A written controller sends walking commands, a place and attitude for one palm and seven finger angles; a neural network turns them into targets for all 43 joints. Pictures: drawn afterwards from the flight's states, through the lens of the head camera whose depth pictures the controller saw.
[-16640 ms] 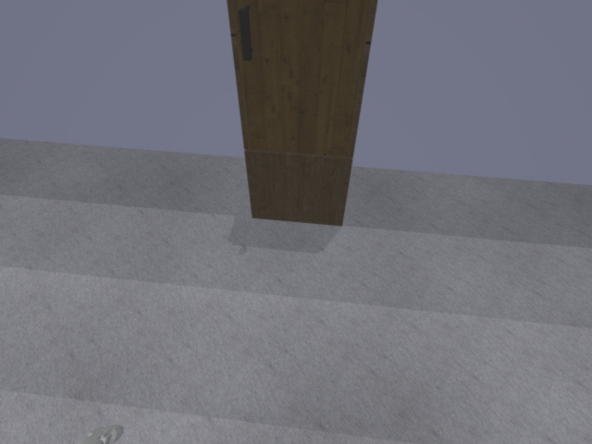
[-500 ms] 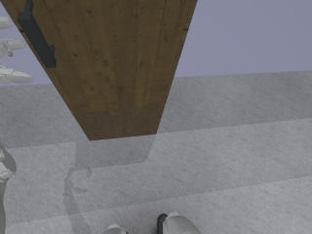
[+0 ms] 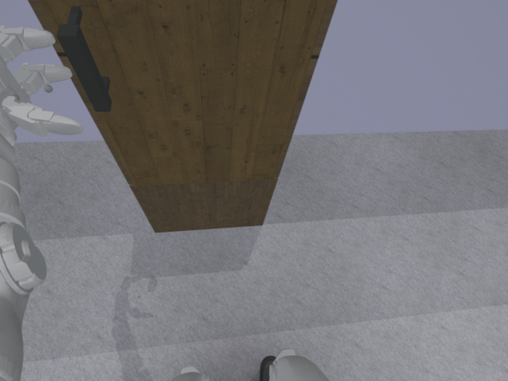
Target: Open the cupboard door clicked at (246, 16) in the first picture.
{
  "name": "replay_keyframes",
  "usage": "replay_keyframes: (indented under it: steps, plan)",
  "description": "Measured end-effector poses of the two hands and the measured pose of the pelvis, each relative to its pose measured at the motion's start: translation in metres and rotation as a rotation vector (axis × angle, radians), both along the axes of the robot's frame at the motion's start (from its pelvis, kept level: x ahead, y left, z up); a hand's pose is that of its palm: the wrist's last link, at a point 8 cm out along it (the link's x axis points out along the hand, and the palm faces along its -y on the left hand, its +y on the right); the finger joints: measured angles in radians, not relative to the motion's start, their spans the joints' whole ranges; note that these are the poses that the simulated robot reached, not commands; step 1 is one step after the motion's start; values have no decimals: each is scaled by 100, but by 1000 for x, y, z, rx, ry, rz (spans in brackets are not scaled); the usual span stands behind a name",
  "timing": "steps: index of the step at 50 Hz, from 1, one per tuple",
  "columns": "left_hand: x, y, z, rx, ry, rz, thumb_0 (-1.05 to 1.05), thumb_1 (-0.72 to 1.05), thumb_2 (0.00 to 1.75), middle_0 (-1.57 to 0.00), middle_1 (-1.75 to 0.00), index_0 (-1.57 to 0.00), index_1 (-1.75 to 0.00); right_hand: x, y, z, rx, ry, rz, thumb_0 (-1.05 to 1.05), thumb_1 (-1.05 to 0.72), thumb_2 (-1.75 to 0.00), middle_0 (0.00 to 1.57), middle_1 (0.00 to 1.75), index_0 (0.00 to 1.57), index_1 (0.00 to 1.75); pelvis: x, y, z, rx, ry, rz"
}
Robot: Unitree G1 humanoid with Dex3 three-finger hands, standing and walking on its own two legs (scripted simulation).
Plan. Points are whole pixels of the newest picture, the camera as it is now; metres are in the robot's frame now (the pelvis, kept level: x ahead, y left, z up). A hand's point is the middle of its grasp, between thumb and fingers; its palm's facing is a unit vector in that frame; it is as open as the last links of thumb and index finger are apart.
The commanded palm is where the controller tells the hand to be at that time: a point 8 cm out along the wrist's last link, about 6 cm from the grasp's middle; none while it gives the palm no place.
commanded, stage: slide the fingers in behind the handle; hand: left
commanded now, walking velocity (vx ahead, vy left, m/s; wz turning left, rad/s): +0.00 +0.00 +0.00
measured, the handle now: (90, 62) +0.57 +0.20 +0.11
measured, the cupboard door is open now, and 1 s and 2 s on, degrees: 0 0 1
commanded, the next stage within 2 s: move the hooked fingers beside the handle in 1.68 s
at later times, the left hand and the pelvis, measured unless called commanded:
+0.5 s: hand (71, 88) +0.52 +0.22 +0.11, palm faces -0.01 -1.00 +0.01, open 14.0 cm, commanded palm +0.50 +0.26 +0.11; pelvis -0.01 +0.00 +0.00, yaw +0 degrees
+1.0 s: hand (93, 93) +0.51 +0.19 +0.11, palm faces +0.00 -1.00 +0.01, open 14.0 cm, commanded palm +0.49 +0.23 +0.11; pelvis +0.00 +0.00 +0.00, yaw +0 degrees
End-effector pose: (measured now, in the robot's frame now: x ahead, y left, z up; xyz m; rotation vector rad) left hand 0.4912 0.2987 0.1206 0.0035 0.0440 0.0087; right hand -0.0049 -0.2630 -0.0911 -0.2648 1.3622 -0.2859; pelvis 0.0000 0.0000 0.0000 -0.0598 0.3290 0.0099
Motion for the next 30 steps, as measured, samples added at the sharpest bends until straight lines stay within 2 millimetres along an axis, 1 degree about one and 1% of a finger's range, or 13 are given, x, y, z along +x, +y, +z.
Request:
replay_keyframes:
  steps: [8,16,25,30]
  plan:
    - [-5,1,0,-5,1,-6,-1,-50,30,-30,-120,-30,-120,-24,-2,2,-4,41,-19,0,-90,-90,21,30,20,30,-5,-1,0,3,-4,-5]
    - [-1,-9,-6,-2,5,-24,-1,-50,30,-30,-120,-30,-120,-40,-7,6,-30,70,-22,0,-90,-90,21,30,20,30,-11,-1,-2,1,6,0]
    - [11,-23,-9,-13,11,-20,-1,-50,30,-30,-120,-30,-121,-44,-4,6,-29,65,-35,0,-90,-90,21,30,20,30,-10,0,-3,1,17,-6]
    - [9,-26,-7,0,-9,-9,-1,-50,30,-30,-120,-30,-121,-41,2,3,1,62,-40,0,-90,-90,21,30,20,30,-6,1,-2,2,14,-14]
